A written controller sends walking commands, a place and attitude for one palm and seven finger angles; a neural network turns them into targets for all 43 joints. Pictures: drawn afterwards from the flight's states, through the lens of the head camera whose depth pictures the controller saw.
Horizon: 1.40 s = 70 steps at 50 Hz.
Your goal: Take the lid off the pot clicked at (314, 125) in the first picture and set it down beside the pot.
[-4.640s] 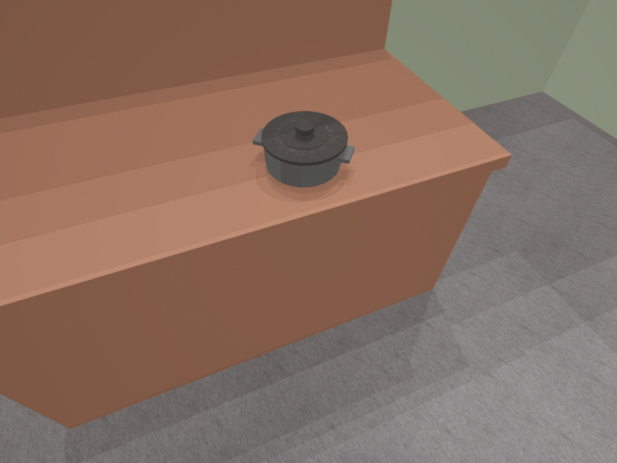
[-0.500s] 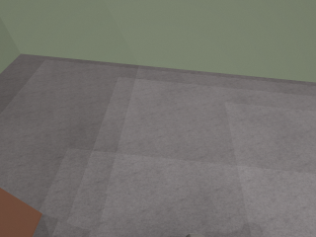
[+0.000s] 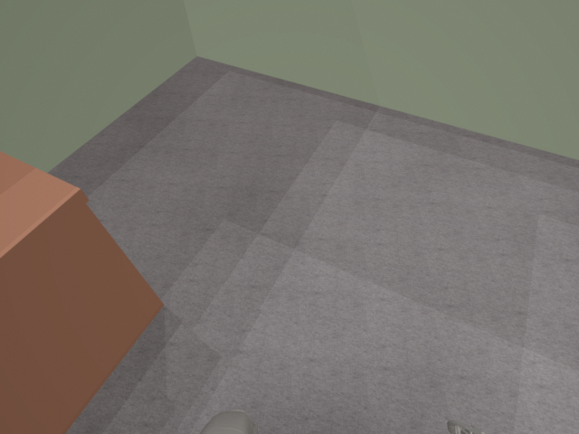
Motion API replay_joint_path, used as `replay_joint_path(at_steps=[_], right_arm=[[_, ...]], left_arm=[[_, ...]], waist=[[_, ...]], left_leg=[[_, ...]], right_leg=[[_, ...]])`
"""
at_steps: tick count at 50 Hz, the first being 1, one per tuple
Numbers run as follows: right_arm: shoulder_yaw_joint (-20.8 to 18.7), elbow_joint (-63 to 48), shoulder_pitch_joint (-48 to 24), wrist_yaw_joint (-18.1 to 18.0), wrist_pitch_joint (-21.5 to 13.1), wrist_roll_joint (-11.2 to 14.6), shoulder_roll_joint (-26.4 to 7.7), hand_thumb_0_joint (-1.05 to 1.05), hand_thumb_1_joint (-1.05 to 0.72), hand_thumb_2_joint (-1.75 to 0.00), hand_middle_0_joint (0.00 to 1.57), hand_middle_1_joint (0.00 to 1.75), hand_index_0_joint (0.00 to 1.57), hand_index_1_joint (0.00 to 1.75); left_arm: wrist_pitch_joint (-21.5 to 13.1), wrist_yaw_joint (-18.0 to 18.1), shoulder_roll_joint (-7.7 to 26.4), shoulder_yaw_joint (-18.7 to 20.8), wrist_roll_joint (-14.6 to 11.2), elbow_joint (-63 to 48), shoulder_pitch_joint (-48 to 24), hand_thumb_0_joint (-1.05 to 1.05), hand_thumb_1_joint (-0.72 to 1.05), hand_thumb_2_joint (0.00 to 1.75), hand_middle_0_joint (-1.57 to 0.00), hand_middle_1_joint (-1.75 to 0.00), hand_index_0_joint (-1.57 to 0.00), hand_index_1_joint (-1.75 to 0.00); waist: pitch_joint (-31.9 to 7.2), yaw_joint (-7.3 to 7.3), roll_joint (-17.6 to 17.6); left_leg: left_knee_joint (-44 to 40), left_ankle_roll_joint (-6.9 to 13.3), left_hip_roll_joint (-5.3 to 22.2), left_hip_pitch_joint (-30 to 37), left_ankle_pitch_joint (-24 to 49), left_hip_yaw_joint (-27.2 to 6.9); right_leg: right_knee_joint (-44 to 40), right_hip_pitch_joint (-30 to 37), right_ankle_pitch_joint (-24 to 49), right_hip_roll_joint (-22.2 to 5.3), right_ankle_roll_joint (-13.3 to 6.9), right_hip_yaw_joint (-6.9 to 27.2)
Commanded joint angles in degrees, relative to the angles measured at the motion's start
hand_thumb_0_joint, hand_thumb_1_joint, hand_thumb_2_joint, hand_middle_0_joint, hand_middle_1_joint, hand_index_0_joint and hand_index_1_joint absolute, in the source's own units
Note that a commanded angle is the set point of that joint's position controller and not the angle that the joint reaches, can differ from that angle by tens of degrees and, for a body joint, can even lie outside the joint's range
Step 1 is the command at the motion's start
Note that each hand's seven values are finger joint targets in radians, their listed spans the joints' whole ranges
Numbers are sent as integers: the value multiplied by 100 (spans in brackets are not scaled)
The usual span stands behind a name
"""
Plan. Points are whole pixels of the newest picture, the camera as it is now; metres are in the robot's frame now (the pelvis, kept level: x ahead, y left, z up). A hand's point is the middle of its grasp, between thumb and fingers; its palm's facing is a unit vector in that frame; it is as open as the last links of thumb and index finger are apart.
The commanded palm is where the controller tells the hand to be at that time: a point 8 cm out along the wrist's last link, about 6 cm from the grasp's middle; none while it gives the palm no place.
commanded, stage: turn to face it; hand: left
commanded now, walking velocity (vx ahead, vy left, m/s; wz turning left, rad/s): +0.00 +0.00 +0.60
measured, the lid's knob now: out of the picture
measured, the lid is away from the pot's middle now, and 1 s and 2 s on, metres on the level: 0.00 0.00 0.00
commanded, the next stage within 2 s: take the last steps up to it in 1.82 s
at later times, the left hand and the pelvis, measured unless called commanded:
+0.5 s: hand out of the picture +0.05 +0.26 -0.15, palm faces +0.31 -0.90 -0.32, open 7.4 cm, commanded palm none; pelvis +0.00 +0.01 -0.01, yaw +19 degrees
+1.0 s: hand out of the picture -0.12 +0.18 -0.17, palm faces +0.63 -0.73 -0.28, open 7.4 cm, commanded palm none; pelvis -0.01 -0.01 -0.01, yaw +38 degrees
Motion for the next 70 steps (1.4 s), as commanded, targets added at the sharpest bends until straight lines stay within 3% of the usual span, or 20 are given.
replay_joint_path(at_steps=[1,4,6,7,8,12,20,25,26,27,28,32,43,48,50,51,52,57,64,70], right_arm=[[-2,-610,-359,-28,-305,56,-302,0,-90,-90,20,30,20,30],[-82,-466,255,-60,-397,27,-572,0,-90,-90,20,30,20,30],[-364,-365,952,-132,-382,9,-1654,0,-90,-90,20,30,20,30],[-321,-194,1201,-162,-375,-4,-1458,0,-90,-90,20,30,20,30],[-281,-276,893,-229,-384,-12,-1372,0,-90,-90,20,30,20,30],[-137,-461,173,-239,-441,0,-985,0,-90,-90,20,30,20,30],[-231,-356,610,-237,-374,-43,-1140,0,-90,-90,20,30,20,30],[-261,-470,343,-235,-326,6,-1100,0,-90,-90,20,30,20,30],[-221,-501,365,-214,-329,66,-850,0,-90,-90,20,30,20,30],[-147,-614,465,-191,-340,102,-450,0,-90,-90,20,30,20,30],[-208,-631,454,-197,-313,-9,-707,0,-90,-90,20,30,20,30],[-177,-265,641,-47,-185,-41,-586,0,-90,-90,20,30,20,30],[-26,-491,-314,6,-185,31,-400,0,-90,-90,20,30,20,30],[20,-483,7,-40,-305,47,-390,0,-90,-90,20,30,20,30],[-99,-393,549,-63,-372,-2,-841,0,-90,-90,20,30,20,30],[-294,-397,927,-97,-396,-48,-1554,0,-90,-90,20,30,20,30],[-327,-238,1331,-112,-336,-5,-1778,0,-90,-90,20,30,20,30],[-59,-513,174,-224,-399,-7,-1071,0,-90,-90,20,30,20,30],[-143,-446,455,-201,-347,-11,-1155,0,-90,-90,20,30,20,30],[-205,-439,516,-224,-298,-44,-1153,0,-90,-90,20,30,20,30]], left_arm=[[-78,83,1488,455,-17,-306,282,0,90,90,-20,-30,-20,-30],[-25,33,1372,468,-106,-285,229,0,90,90,-20,-30,-20,-30],[14,-18,878,309,-96,-731,-237,0,90,90,-20,-30,-20,-30],[83,42,1056,335,-41,-762,-661,0,90,90,-20,-30,-20,-30],[70,43,1005,340,-77,-698,-718,0,90,90,-20,-30,-20,-30],[96,-39,1047,373,-78,-355,-366,0,90,90,-20,-30,-20,-30],[64,12,977,310,-129,-619,-872,0,90,90,-20,-30,-20,-30],[-52,65,1055,318,-186,-541,-262,0,90,90,-20,-30,-20,-30],[-110,103,1301,372,-157,-506,-52,0,90,90,-20,-30,-20,-30],[-137,150,1801,472,-73,-533,-27,0,90,90,-20,-30,-20,-30],[-113,157,1862,462,-95,-593,-51,0,90,90,-20,-30,-20,-30],[-173,117,1126,280,-119,-732,-729,0,90,90,-20,-30,-20,-30],[-123,117,1398,384,-37,-425,95,0,90,90,-20,-30,-20,-30],[-46,75,1528,447,-46,-294,107,0,90,90,-20,-30,-20,-30],[5,24,1367,440,-118,-355,103,0,90,90,-20,-30,-20,-30],[20,-38,997,356,-142,-599,-11,0,90,90,-20,-30,-20,-30],[56,-6,1054,278,-75,-801,-456,0,90,90,-20,-30,-20,-30],[85,-42,1130,349,-67,-338,-302,0,90,90,-20,-30,-20,-30],[87,2,1121,302,-91,-507,-598,0,90,90,-20,-30,-20,-30],[19,48,1000,257,-149,-617,-541,0,90,90,-20,-30,-20,-30]], waist=[[-901,149,-1222],[-1227,-188,-645],[-1202,-681,1844],[-1180,-803,1365],[-1062,-599,1393],[-628,-189,1047],[-773,-385,963],[-1084,-58,945],[-1169,54,286],[-1021,64,-1451],[-961,69,-1381],[-411,-336,-898],[-557,103,-1012],[-946,-21,-1077],[-1133,-356,-204],[-1187,-625,1699],[-1118,-811,1448],[-582,-190,984],[-641,-338,924],[-915,-297,1050]], left_leg=[[-1011,132,-162,85,-28,377],[-2826,326,-24,1744,1455,272],[-3007,1653,2279,2952,4433,-2558],[-2964,1712,2071,2534,3740,-2373],[-2956,1645,1776,2230,3284,-2259],[-3165,1204,928,1464,2974,-1482],[-2995,1401,927,1561,2717,-2374],[-2278,1071,555,772,2961,-2551],[-1791,771,250,-12,1999,-2304],[-549,244,-611,-1226,-250,-987],[659,161,-486,-1142,-973,-835],[2082,37,-139,-1051,264,-562],[154,-16,-19,-557,-8,50],[-1525,197,-225,617,460,394],[-2744,485,226,2172,1599,-156],[-2977,1292,1861,2956,3319,-2455],[-2965,1779,2253,2706,3993,-2686],[-3288,1240,934,1344,2320,-1686],[-3304,1413,869,1417,1640,-2265],[-2808,1384,758,1249,2670,-2755]], right_leg=[[-521,1084,2664,-1383,-650,965],[652,266,2126,-1149,-36,360],[2800,-2422,-2292,-28,635,421],[3303,-2392,-2012,-26,564,989],[3500,-2451,-1583,13,581,1190],[3356,-1895,-487,175,664,1199],[1902,-1440,-861,545,632,1304],[-188,324,4,781,498,1227],[-1032,1220,266,207,373,1751],[-1510,1778,511,-1443,-221,3382],[-1483,1109,832,-2069,-723,3509],[-1137,437,1550,-895,-544,1751],[-966,983,2124,-1279,-764,1149],[-229,895,2595,-1331,-493,689],[1069,-305,1508,-1042,43,255],[2464,-2070,-1720,-138,537,89],[3196,-2415,-2333,32,485,744],[3563,-1953,-512,124,563,1245],[2335,-1702,-716,392,625,1298],[1092,-742,-820,775,491,1282]])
